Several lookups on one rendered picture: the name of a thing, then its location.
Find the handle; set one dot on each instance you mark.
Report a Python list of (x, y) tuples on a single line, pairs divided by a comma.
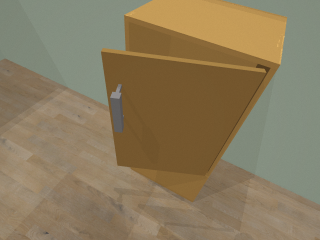
[(117, 109)]

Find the cupboard door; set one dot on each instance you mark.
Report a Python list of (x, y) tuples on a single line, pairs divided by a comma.
[(178, 112)]

